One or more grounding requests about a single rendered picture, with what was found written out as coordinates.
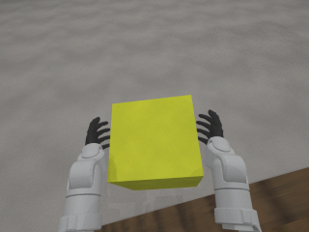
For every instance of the right robot forearm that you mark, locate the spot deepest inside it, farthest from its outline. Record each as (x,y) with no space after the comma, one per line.
(231,189)

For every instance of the left robot forearm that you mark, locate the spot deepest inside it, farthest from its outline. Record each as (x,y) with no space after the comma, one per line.
(82,205)

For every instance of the robot right hand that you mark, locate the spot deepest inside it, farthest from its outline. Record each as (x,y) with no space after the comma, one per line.
(215,126)

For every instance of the robot left hand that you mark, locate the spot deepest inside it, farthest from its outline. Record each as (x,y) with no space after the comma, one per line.
(93,133)

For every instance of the carton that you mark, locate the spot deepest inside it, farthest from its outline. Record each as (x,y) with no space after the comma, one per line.
(154,145)

